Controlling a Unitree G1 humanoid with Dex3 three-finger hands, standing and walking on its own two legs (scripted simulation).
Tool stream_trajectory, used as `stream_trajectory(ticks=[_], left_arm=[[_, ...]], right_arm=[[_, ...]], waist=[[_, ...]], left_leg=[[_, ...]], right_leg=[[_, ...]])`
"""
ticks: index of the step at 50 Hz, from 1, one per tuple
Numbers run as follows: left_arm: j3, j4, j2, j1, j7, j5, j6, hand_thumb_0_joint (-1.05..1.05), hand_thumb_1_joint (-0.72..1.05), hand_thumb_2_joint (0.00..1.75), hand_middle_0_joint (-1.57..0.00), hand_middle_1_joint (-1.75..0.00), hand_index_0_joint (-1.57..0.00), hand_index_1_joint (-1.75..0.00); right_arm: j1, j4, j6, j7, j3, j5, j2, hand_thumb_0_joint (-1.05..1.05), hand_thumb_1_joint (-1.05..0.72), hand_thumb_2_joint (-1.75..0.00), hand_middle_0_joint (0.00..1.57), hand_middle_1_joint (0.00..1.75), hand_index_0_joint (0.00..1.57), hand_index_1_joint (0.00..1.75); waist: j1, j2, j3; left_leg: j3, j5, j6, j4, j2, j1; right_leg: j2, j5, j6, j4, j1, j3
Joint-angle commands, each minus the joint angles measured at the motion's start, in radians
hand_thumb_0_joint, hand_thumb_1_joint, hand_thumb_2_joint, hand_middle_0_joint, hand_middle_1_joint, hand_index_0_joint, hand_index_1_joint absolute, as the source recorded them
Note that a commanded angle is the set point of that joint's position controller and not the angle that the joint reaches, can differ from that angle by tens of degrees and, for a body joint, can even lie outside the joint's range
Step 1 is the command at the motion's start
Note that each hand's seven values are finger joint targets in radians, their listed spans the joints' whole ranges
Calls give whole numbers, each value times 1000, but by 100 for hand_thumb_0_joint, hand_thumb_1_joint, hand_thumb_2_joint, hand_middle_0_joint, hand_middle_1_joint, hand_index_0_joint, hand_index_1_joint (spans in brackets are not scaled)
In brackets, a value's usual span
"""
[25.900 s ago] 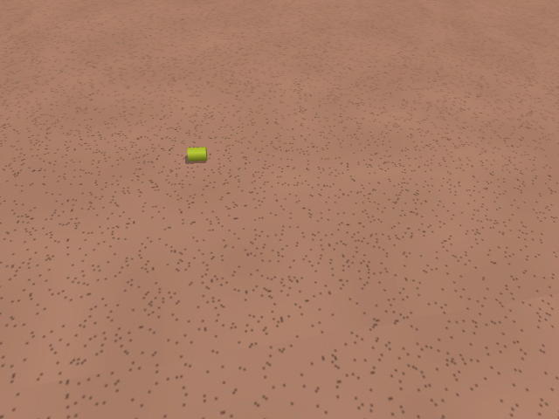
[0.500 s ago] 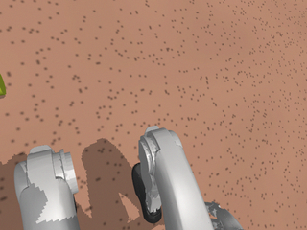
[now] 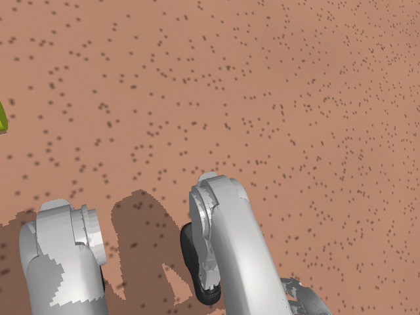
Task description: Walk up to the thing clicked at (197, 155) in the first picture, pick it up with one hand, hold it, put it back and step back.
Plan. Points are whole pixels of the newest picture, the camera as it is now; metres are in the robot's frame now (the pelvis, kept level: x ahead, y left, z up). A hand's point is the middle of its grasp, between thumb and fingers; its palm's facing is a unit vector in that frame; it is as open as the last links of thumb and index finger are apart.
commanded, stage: rise first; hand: left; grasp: from above
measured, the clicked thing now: out of the picture +0.50 +0.34 -0.29
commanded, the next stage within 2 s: none
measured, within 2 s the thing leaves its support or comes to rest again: neither
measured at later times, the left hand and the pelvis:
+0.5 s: hand out of the picture +0.45 +0.38 -0.16, palm faces -0.44 -0.11 -0.89, open 14.0 cm; pelvis +0.00 +0.00 +0.00, yaw +0 degrees
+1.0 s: hand out of the picture +0.46 +0.38 -0.16, palm faces -0.43 -0.11 -0.90, open 13.9 cm; pelvis +0.00 +0.00 +0.00, yaw +0 degrees
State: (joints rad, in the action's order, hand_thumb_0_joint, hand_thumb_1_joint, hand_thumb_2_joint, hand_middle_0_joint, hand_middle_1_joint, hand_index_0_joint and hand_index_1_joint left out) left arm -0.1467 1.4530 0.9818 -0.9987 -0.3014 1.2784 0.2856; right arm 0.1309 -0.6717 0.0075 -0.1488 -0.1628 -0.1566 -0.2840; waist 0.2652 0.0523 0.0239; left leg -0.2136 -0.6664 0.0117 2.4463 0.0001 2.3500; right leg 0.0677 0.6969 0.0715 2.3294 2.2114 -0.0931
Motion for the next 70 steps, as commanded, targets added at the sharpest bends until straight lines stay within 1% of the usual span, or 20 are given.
stream_trajectory(ticks=[1, 2, 6, 9, 11, 18, 20, 24, 28, 34, 39, 41, 44, 50, 56, 61, 63, 68, 69, 70], left_arm=[[-34, -138, 294, -274, -38, -20, 0, 0, -55, 100, -11, -98, -10, -99], [-41, -199, 304, -320, -40, -22, 8, 0, -54, 100, -11, -98, -10, -99], [-9, -136, 257, -287, -38, -13, 3, 0, -54, 100, -11, -99, -10, -100], [-15, -149, 274, -297, -41, -14, 2, 0, -55, 101, -11, -99, -10, -100], [-11, -138, 273, -307, -39, -14, 0, 0, -53, 99, -11, -100, -11, -100], [-16, -159, 270, -299, -37, -17, -7, 0, -53, 99, -12, -98, -11, -99], [-29, -170, 294, -301, -33, -15, -10, 0, -52, 98, -13, -98, -12, -98], [-13, -148, 253, -277, -26, -24, -18, 0, -52, 99, -13, -97, -12, -98], [-21, -170, 281, -292, -22, -26, -10, 0, -52, 98, -13, -96, -12, -97], [-13, -150, 261, -300, -34, -26, 7, 0, -52, 99, -13, -96, -12, -97], [-23, -123, 282, -310, -50, -7, 11, 0, -52, 99, -14, -95, -13, -96], [-30, -145, 297, -311, -52, -7, 10, 0, -51, 98, -14, -95, -13, -96], [-33, -152, 305, -311, -55, -4, -1, 0, -52, 98, -13, -96, -12, -97], [-8, -123, 253, -282, -37, -24, -21, 0, -50, 96, -14, -95, -14, -95], [-30, -170, 293, -291, -20, -39, -11, 0, -46, 93, -18, -92, -17, -92], [-28, -175, 277, -286, -26, -30, 4, 0, -51, 97, -15, -93, -13, -95], [-23, -156, 268, -285, -30, -27, 8, 0, -51, 98, -14, -94, -13, -96], [-30, -177, 295, -309, -42, -11, 6, 0, -49, 96, -17, -91, -16, -92], [-23, -140, 272, -290, -43, -14, 0, 0, -49, 97, -16, -91, -15, -93], [-23, -173, 272, -314, -46, -19, 5, 0, -49, 96, -15, -92, -14, -93]], right_arm=[[184, 9, 3, 19, 88, 2, -280, 0, -90, -90, 20, 30, 20, 30], [187, 11, 5, 20, 86, 0, -280, 0, -90, -90, 20, 30, 20, 30], [188, 7, 6, 20, 88, 2, -274, 0, -90, -90, 20, 30, 20, 30], [191, 4, 4, 22, 86, 2, -274, 0, -90, -90, 20, 30, 20, 30], [194, 7, 4, 23, 85, 2, -273, 0, -90, -90, 20, 30, 20, 30], [200, 14, 2, 22, 87, 4, -277, 0, -90, -90, 20, 30, 20, 30], [199, 17, 4, 22, 88, 4, -279, 0, -90, -90, 20, 30, 20, 30], [194, 19, 6, 20, 89, 4, -275, 0, -90, -90, 20, 30, 20, 30], [194, 23, 9, 20, 87, 7, -276, 0, -90, -90, 20, 30, 20, 30], [198, 15, 4, 21, 83, 1, -274, 0, -90, -90, 20, 30, 20, 30], [193, 13, -1, 24, 81, 0, -281, 0, -90, -90, 20, 30, 20, 30], [187, 18, -2, 24, 81, 0, -283, 0, -90, -90, 20, 30, 20, 30], [196, 21, -2, 24, 83, 0, -279, 0, -90, -90, 20, 30, 20, 30], [200, 18, -3, 22, 89, 4, -278, 0, -89, -90, 20, 30, 20, 30], [195, 24, -2, 22, 85, 3, -279, 0, -90, -90, 20, 30, 20, 30], [199, 22, 1, 20, 85, 2, -273, 0, -89, -90, 20, 30, 20, 30], [200, 22, 0, 21, 84, 2, -281, 0, -89, -90, 20, 30, 20, 30], [191, 17, 1, 23, 84, 3, -277, 0, -90, -90, 20, 30, 20, 30], [197, 20, -3, 22, 82, 0, -274, 0, -90, -90, 20, 30, 20, 30], [196, 19, -2, 22, 85, 0, -278, 0, -89, -89, 20, 30, 20, 30]], waist=[[-4, -437, -650], [-5, -453, -685], [5, -430, -659], [-6, -420, -667], [3, -415, -652], [-1, -445, -694], [-7, -457, -699], [-1, -437, -669], [-4, -412, -682], [15, -403, -664], [8, -422, -644], [-7, -456, -677], [-4, -465, -699], [9, -416, -650], [-2, -409, -683], [-1, -430, -708], [10, -431, -648], [-13, -450, -688], [6, -436, -663], [4, -445, -685]], left_leg=[[102, 158, -27, -261, 15, -568], [98, 160, -24, -269, 18, -590], [107, 142, -28, -265, 14, -561], [114, 138, -31, -264, 13, -554], [111, 129, -32, -263, 14, -542], [105, 208, -28, -260, 14, -602], [110, 217, -28, -260, 13, -600], [106, 188, -29, -269, 14, -582], [114, 160, -34, -263, 11, -549], [108, 162, -33, -251, 14, -555], [104, 150, -27, -259, 14, -563], [104, 167, -24, -267, 14, -591], [114, 200, -27, -252, 13, -597], [107, 167, -29, -266, 13, -561], [116, 177, -33, -252, 11, -555], [111, 204, -30, -248, 14, -587], [103, 171, -23, -264, 12, -560], [118, 166, -29, -256, 13, -578], [115, 171, -29, -253, 11, -568], [111, 170, -28, -261, 13, -579]], right_leg=[[11, -220, -100, -205, -242, -110], [11, -221, -100, -203, -251, -112], [14, -209, -100, -215, -241, -111], [16, -208, -98, -224, -255, -108], [16, -204, -98, -222, -250, -109], [8, -260, -97, -208, -254, -109], [8, -264, -98, -207, -261, -105], [10, -240, -100, -211, -246, -110], [13, -225, -98, -222, -275, -105], [14, -225, -96, -221, -262, -109], [11, -210, -104, -208, -230, -114], [9, -220, -103, -202, -236, -112], [8, -250, -101, -203, -255, -108], [9, -229, -99, -211, -242, -111], [9, -235, -96, -220, -286, -103], [12, -251, -97, -213, -282, -108], [9, -224, -104, -209, -250, -117], [10, -223, -102, -213, -257, -104], [10, -227, -99, -213, -254, -108], [9, -229, -99, -211, -256, -112]])
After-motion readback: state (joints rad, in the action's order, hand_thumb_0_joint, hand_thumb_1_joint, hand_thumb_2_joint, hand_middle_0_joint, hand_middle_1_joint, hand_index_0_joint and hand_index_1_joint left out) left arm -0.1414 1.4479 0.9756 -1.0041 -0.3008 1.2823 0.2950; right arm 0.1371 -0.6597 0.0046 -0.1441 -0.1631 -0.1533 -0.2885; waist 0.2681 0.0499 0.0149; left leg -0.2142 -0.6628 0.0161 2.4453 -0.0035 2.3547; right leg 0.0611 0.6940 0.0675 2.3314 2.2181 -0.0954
